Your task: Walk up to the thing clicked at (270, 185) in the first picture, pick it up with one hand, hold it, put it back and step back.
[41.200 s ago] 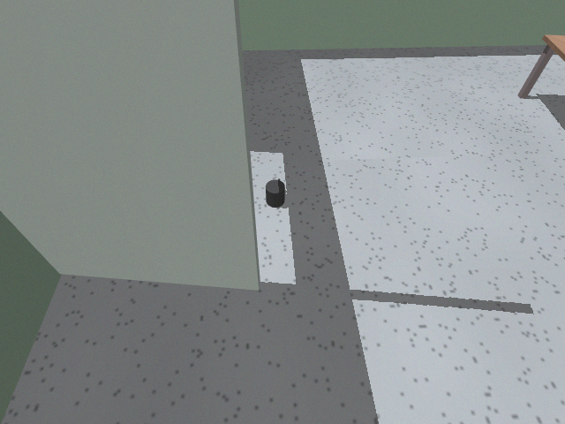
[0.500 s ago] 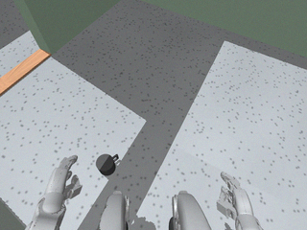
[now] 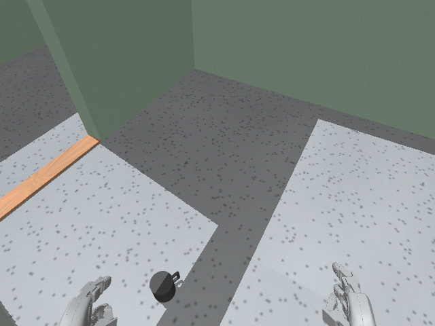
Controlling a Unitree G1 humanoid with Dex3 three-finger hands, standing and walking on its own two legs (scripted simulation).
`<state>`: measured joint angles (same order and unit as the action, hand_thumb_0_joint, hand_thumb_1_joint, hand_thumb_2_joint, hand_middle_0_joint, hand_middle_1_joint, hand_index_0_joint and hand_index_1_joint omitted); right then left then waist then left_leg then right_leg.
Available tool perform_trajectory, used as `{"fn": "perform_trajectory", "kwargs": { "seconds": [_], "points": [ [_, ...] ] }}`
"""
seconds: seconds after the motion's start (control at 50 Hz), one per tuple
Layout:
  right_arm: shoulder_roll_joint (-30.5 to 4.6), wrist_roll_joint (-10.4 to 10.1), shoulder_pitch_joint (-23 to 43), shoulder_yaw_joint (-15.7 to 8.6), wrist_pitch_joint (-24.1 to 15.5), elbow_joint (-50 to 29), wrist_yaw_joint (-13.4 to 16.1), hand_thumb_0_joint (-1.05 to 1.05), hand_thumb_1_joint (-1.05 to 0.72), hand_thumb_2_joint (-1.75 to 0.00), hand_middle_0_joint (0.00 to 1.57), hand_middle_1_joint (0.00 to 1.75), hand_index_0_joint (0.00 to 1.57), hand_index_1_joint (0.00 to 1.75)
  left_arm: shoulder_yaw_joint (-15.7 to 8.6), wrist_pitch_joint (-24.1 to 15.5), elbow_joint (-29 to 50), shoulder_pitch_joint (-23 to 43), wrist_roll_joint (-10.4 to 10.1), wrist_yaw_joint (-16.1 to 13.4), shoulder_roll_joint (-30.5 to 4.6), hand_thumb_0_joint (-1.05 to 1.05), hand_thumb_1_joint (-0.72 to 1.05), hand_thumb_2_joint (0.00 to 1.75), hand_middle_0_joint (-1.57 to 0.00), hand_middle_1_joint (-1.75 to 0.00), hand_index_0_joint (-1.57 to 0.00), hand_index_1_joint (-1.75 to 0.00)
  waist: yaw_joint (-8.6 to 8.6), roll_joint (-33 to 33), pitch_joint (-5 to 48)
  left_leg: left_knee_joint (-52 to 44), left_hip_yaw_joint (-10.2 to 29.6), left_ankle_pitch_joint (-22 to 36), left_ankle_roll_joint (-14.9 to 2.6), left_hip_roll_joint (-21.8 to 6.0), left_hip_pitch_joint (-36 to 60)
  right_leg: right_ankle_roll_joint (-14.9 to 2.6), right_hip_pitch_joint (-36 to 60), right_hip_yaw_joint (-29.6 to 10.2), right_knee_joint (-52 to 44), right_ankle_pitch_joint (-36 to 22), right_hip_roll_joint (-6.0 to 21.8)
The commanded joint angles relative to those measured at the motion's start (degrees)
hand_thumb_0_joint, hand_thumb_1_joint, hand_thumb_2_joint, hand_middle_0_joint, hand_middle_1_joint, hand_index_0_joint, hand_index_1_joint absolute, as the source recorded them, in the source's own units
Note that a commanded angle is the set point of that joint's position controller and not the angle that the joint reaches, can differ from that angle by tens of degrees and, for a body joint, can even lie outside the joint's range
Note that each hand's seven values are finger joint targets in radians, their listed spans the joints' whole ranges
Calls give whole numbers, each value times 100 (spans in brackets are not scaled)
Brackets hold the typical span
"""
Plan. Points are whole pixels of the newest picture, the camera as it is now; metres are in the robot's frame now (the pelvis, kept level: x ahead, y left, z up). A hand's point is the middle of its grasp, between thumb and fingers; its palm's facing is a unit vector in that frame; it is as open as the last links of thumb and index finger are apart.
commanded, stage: home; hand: left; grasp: from above
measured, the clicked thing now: (166, 284) +0.43 +0.20 -0.66
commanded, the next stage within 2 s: stand in 1.86 s
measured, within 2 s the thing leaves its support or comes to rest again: neither
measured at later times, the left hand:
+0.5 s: hand (117, 322) +0.16 +0.18 -0.05, palm faces +0.05 -0.97 -0.22, open 7.4 cm
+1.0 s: hand (119, 318) +0.17 +0.18 -0.05, palm faces +0.05 -0.98 -0.21, open 7.4 cm
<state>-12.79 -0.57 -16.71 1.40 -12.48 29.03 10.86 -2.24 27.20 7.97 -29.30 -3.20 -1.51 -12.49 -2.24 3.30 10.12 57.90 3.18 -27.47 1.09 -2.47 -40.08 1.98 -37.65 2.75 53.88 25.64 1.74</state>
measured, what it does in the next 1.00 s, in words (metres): stands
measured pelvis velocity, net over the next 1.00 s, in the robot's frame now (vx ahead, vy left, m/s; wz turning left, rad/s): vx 0.01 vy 0.00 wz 0.00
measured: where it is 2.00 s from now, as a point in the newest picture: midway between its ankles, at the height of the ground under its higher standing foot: outside the picture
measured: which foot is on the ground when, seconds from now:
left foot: down 0.00-1.00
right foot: down 0.00-1.00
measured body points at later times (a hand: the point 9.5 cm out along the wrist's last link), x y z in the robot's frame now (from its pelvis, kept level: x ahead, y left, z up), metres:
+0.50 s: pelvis +0.00 +0.00 +0.00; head +0.02 +0.00 +0.45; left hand +0.16 +0.23 -0.03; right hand +0.16 -0.25 -0.07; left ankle +0.01 +0.13 -0.68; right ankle +0.01 -0.15 -0.68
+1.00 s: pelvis +0.01 +0.00 +0.00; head +0.03 +0.00 +0.45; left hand +0.17 +0.23 -0.03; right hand +0.17 -0.25 -0.06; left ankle +0.01 +0.13 -0.68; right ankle +0.01 -0.15 -0.68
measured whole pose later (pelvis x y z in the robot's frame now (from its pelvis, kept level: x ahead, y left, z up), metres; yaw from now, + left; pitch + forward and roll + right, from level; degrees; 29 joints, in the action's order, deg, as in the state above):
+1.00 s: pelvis +0.01 +0.00 +0.00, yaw +0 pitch +10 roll -2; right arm -12.7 0.0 -15.6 1.2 -14.2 31.7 11.0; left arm -1.8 26.4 6.8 -27.8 -2.6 -1.1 -12.7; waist -1.7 2.6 8.6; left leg 57.6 3.2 -28.1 1.5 -2.7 -39.1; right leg 1.7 -37.0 2.7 54.0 26.4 1.5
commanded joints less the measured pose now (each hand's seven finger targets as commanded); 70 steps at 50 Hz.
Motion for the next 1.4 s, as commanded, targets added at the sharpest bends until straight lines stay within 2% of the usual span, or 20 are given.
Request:
{"fn": "perform_trajectory", "kwargs": {
  "seconds": [0.0, 0.16, 0.3, 0.5, 0.6, 0.7, 0.74, 0.86, 0.9, 0.94, 0.98, 1.02, 1.06, 1.1, 1.2, 1.22, 1.24, 1.28, 1.32, 1.38],
  "points": [
    [-658, 12, 375, -279, -431, -817, 37, 0, -90, -90, 20, 30, 20, 30, -341, -309, 966, 326, 59, 44, -601, 0, 90, 90, -20, -30, -20, -30, -53, -133, 230, -992, -162, 923, -185, 274, 496, -165, 256, 178, -936, -750, -262],
    [-657, 32, 495, -260, -500, -760, 20, 0, -90, -90, 20, 30, 20, 30, -345, -361, 1095, 382, 108, 19, -633, 0, 90, 90, -20, -30, -20, -30, 5, 87, 252, -1087, -136, 823, -148, 253, 578, -184, 283, 189, -916, -650, -271],
    [-658, 30, 524, -243, -514, -752, 36, 0, -90, -90, 20, 30, 20, 30, -292, -365, 1011, 302, 96, -6, -583, 0, 90, 90, -20, -30, -20, -30, 5, -52, 300, -1081, -115, 760, -164, 254, 527, -183, 312, 184, -936, -605, -274],
    [-653, 27, 461, -254, -540, -664, 71, 0, -90, -90, 20, 30, 20, 30, -281, -384, 973, 248, 48, -1, -582, 0, 90, 90, -20, -30, -20, -30, 19, -171, 416, -978, -113, 1114, -167, 249, 562, -171, 406, 177, -876, -920, -278],
    [-672, 27, 486, -265, -534, -662, 69, 0, -90, -90, 20, 30, 20, 30, -336, -378, 954, 205, 75, -4, -599, 0, 90, 90, -20, -30, -20, -30, 61, -102, 274, -1078, -124, 846, -149, 227, 543, -181, 330, 179, -909, -660, -282],
    [-661, 30, 428, -288, -535, -643, 75, 0, -90, -90, 20, 30, 20, 30, -305, -377, 1000, 273, 78, 10, -595, 0, 90, 90, -20, -30, -20, -30, -8, -150, 413, -950, -161, 1111, -163, 251, 601, -155, 372, 137, -905, -934, -266],
    [-659, 31, 416, -298, -535, -620, 74, 0, -90, -90, 20, 30, 20, 30, -352, -365, 942, 186, 84, 6, -602, 0, 90, 90, -20, -30, -20, -30, 36, -131, 399, -934, -169, 1236, -155, 240, 617, -162, 409, 136, -871, -1045, -258],
    [-656, 33, 425, -293, -529, -619, 71, 0, -90, -90, 20, 30, 20, 30, -272, -368, 970, 265, 81, 18, -569, 0, 90, 90, -20, -30, -20, -30, -8, -104, 366, -959, -170, 1147, -154, 246, 620, -156, 386, 128, -888, -965, -261],
    [-674, 31, 440, -296, -519, -604, 69, 0, -90, -90, 20, 30, 20, 30, -362, -381, 1077, 365, 85, 8, -676, 0, 90, 90, -20, -30, -20, -30, 13, -70, 326, -979, -157, 1114, -151, 230, 613, -160, 374, 140, -882, -928, -264],
    [-661, 31, 467, -280, -517, -630, 66, 0, -90, -90, 20, 30, 20, 30, -274, -358, 900, 245, 80, 20, -572, 0, 90, 90, -20, -30, -20, -30, -9, -158, 227, -990, -148, 982, -161, 240, 546, -148, 318, 145, -927, -813, -265],
    [-660, 33, 454, -285, -519, -600, 66, 0, -90, -90, 20, 30, 20, 30, -359, -385, 1088, 346, 68, 6, -675, 0, 90, 90, -20, -30, -20, -30, 1, -130, 321, -952, -161, 1008, -169, 251, 575, -144, 381, 133, -939, -849, -251],
    [-640, 26, 469, -265, -516, -627, 64, 0, -90, -90, 20, 30, 20, 30, -199, -340, 878, 173, 67, 19, -492, 0, 90, 90, -20, -30, -20, -30, -1, -139, 254, -958, -156, 1055, -161, 245, 551, -154, 355, 148, -902, -888, -255],
    [-644, 25, 446, -288, -501, -637, 67, 0, -90, -90, 20, 30, 20, 30, -349, -356, 1137, 194, 77, -11, -649, 0, 90, 90, -20, -30, -20, -30, 42, -64, 516, -940, -138, 1252, -147, 236, 672, -170, 461, 147, -848, -1051, -259],
    [-651, 29, 439, -283, -493, -645, 58, 0, -90, -90, 20, 30, 20, 30, -244, -353, 1023, 182, 74, 5, -548, 0, 90, 90, -20, -30, -20, -30, -6, -113, 387, -948, -133, 1217, -147, 230, 621, -162, 400, 157, -840, -1009, -275],
    [-654, 23, 406, -290, -483, -613, 63, 0, -90, -90, 20, 30, 20, 30, -376, -394, 1271, 355, 72, -22, -729, 0, 90, 90, -20, -30, -20, -30, 39, -11, 410, -976, -91, 1226, -133, 203, 648, -174, 390, 172, -806, -1001, -275],
    [-638, 28, 396, -286, -475, -620, 64, 0, -90, -90, 20, 30, 20, 30, -263, -368, 1032, 184, 75, -11, -592, 0, 90, 90, -20, -30, -20, -30, -13, -77, 498, -913, -104, 1365, -144, 221, 685, -173, 435, 156, -804, -1138, -274],
    [-650, 22, 393, -294, -476, -625, 65, 0, -90, -90, 20, 30, 20, 30, -325, -383, 1182, 245, 70, -19, -664, 0, 90, 90, -20, -30, -20, -30, 25, -126, 531, -918, -92, 1431, -142, 203, 687, -177, 458, 170, -777, -1181, -278],
    [-638, 27, 430, -285, -470, -653, 67, 0, -90, -90, 20, 30, 20, 30, -206, -351, 854, 65, 94, -21, -483, 0, 90, 90, -20, -30, -20, -30, 23, -125, 382, -937, -96, 1349, -136, 208, 611, -179, 374, 182, -790, -1111, -276],
    [-666, 30, 422, -303, -457, -621, 57, 0, -90, -90, 20, 30, 20, 30, -357, -370, 1145, 270, 91, -36, -686, 0, 90, 90, -20, -30, -20, -30, 74, 35, 411, -972, -98, 1290, -120, 197, 636, -185, 372, 180, -796, -1034, -277],
    [-654, 32, 432, -285, -456, -664, 49, 0, -90, -90, 20, 30, 20, 30, -201, -330, 971, 155, 79, 0, -537, 0, 90, 90, -20, -30, -20, -30, -12, -117, 335, -946, -86, 1268, -143, 210, 579, -160, 352, 191, -811, -1051, -279]
  ]
}}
